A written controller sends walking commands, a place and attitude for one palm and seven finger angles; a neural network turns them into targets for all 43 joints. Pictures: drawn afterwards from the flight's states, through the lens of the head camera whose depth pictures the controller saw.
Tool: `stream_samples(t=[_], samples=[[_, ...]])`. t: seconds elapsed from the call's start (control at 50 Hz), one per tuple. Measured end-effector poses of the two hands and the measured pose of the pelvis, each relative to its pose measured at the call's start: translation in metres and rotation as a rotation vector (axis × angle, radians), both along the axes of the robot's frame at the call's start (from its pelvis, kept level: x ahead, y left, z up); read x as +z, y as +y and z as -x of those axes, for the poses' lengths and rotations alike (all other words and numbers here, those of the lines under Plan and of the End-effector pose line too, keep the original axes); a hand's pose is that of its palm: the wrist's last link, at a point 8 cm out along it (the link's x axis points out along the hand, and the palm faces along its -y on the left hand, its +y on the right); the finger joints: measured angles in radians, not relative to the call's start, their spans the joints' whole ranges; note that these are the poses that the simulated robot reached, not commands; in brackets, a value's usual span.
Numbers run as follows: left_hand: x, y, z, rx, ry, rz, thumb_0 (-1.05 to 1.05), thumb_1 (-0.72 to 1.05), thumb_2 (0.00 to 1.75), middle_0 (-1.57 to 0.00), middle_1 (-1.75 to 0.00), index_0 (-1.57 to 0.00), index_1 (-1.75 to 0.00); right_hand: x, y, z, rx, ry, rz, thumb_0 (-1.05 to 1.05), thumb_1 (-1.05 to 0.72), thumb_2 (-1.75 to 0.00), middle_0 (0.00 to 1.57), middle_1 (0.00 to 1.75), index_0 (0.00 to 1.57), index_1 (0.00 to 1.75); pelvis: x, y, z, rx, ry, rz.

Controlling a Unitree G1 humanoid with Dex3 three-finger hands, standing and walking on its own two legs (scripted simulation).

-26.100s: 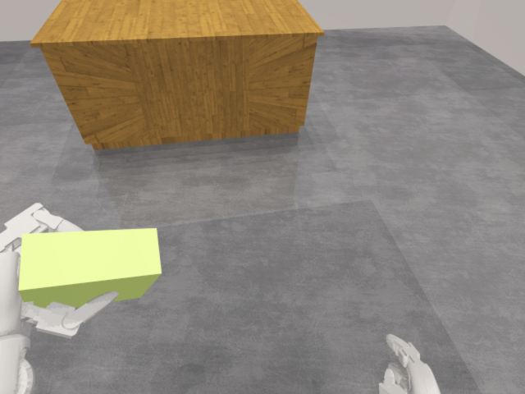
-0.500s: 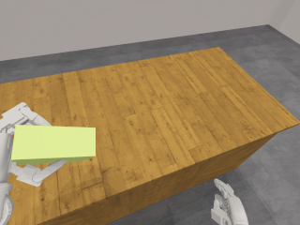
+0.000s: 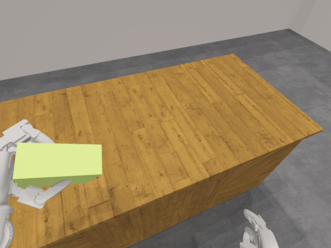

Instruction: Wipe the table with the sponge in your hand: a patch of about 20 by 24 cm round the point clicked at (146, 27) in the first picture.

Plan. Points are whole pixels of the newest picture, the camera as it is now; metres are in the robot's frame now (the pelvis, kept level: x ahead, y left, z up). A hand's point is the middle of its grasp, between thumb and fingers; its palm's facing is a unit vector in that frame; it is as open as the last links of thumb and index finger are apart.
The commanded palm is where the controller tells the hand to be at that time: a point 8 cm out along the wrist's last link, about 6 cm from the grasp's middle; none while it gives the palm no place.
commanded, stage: come to a stop and stand still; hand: left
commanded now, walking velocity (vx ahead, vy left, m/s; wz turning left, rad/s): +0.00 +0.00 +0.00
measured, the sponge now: (70, 166) +0.23 +0.21 +0.13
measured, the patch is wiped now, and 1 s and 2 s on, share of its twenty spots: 0.00 0.00 0.00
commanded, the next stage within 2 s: look again from close up in 0.32 s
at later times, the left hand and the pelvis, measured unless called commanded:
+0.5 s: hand (43, 160) +0.23 +0.24 +0.16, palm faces +0.35 -0.84 -0.41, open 9.5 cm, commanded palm +0.17 +0.28 +0.17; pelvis +0.01 +0.00 +0.00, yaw +0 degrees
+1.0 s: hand (25, 143) +0.24 +0.27 +0.18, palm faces +0.37 -0.80 -0.47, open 9.5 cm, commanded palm +0.17 +0.28 +0.17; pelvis +0.00 -0.01 -0.01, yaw +1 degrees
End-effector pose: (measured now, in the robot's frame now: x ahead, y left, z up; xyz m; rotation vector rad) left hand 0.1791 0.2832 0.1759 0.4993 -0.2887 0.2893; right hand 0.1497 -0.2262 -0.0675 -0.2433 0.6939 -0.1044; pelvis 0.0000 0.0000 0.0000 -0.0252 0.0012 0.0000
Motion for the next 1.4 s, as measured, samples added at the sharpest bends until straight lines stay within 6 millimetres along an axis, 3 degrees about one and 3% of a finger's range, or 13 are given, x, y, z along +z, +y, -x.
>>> stream_samples(t=[0.26,0.38,0.7,0.8,0.86,0.92,1.0,1.06,1.12,1.18,1.28,1.34,1.4], samples=[[-0.012,-0.003,-0.007,0.024,0.054,0.051,0.00,-0.45,1.04,-0.79,-1.38,-0.79,-1.38,0.006,-0.003,-0.018,0.000,-0.034,-0.005,0.01,-0.90,-0.90,0.20,0.30,0.21,0.30,0.001,-0.004,-0.006,-0.006,0.006,-0.003],[-0.004,-0.005,-0.008,0.009,0.030,0.034,0.00,-0.45,1.04,-0.79,-1.38,-0.79,-1.38,0.007,0.000,-0.024,0.008,-0.038,-0.005,0.01,-0.90,-0.90,0.20,0.30,0.21,0.30,0.001,-0.005,-0.008,-0.003,0.006,-0.004],[-0.013,0.000,-0.012,0.034,0.073,0.059,0.00,-0.45,1.05,-0.79,-1.38,-0.79,-1.38,0.003,0.003,-0.023,0.003,-0.008,-0.009,0.01,-0.90,-0.90,0.20,0.30,0.21,0.30,0.002,-0.003,-0.012,-0.001,0.010,-0.003],[-0.004,-0.002,-0.011,0.015,0.040,0.038,0.00,-0.45,1.05,-0.79,-1.38,-0.79,-1.38,0.005,0.003,-0.023,0.000,-0.012,-0.006,0.01,-0.90,-0.90,0.20,0.30,0.21,0.30,0.002,-0.002,-0.012,0.001,0.008,-0.003],[0.030,0.012,-0.024,0.016,-0.038,-0.171,0.00,-0.45,1.05,-0.79,-1.38,-0.79,-1.38,-0.002,0.005,-0.024,0.069,-0.005,0.021,0.01,-0.90,-0.90,0.20,0.30,0.20,0.30,-0.003,-0.005,-0.005,0.040,-0.005,-0.006],[0.051,0.032,-0.030,0.088,-0.049,-0.133,0.00,-0.45,1.05,-0.79,-1.38,-0.79,-1.38,-0.008,0.004,-0.029,0.110,0.009,-0.004,0.01,-0.90,-0.90,0.20,0.30,0.21,0.30,-0.005,-0.006,-0.002,0.030,-0.015,-0.012],[0.029,0.025,-0.022,0.101,0.117,-0.004,0.00,-0.45,1.05,-0.79,-1.39,-0.79,-1.39,-0.009,0.001,-0.038,0.091,-0.044,-0.056,0.01,-0.90,-0.90,0.21,0.30,0.21,0.30,-0.005,-0.005,-0.003,0.023,-0.028,-0.016],[-0.008,0.003,-0.009,0.084,0.296,-0.047,0.00,-0.45,1.05,-0.78,-1.39,-0.78,-1.39,-0.007,0.000,-0.045,0.102,-0.072,-0.067,0.01,-0.90,-0.90,0.20,0.30,0.21,0.30,-0.007,-0.008,0.000,0.023,-0.037,-0.023],[-0.032,-0.016,0.008,0.068,0.346,-0.101,0.00,-0.45,1.05,-0.79,-1.39,-0.78,-1.39,-0.004,-0.001,-0.051,0.130,-0.090,-0.046,0.01,-0.90,-0.90,0.20,0.30,0.21,0.30,-0.010,-0.016,0.004,0.029,-0.033,-0.029],[-0.027,-0.022,0.021,0.107,0.241,-0.170,0.00,-0.45,1.05,-0.79,-1.38,-0.79,-1.38,-0.003,-0.001,-0.056,0.169,-0.091,-0.018,0.01,-0.90,-0.90,0.20,0.30,0.21,0.30,-0.014,-0.028,0.008,0.045,-0.028,-0.028],[0.005,-0.012,0.025,0.248,0.069,-0.253,0.00,-0.45,1.05,-0.79,-1.38,-0.79,-1.38,-0.010,-0.003,-0.060,0.210,-0.069,-0.011,0.01,-0.90,-0.90,0.20,0.30,0.21,0.30,-0.017,-0.044,0.010,0.077,-0.033,-0.019],[0.011,-0.006,0.015,0.296,0.156,-0.268,0.00,-0.45,1.05,-0.79,-1.38,-0.79,-1.38,-0.015,-0.007,-0.061,0.185,-0.064,-0.038,0.01,-0.90,-0.90,0.20,0.30,0.21,0.30,-0.016,-0.048,0.009,0.080,-0.043,-0.019],[0.002,-0.010,0.002,0.279,0.333,-0.303,0.00,-0.45,1.05,-0.79,-1.39,-0.79,-1.38,-0.019,-0.014,-0.061,0.141,-0.069,-0.067,0.01,-0.90,-0.90,0.21,0.30,0.21,0.30,-0.014,-0.049,0.007,0.070,-0.048,-0.025]])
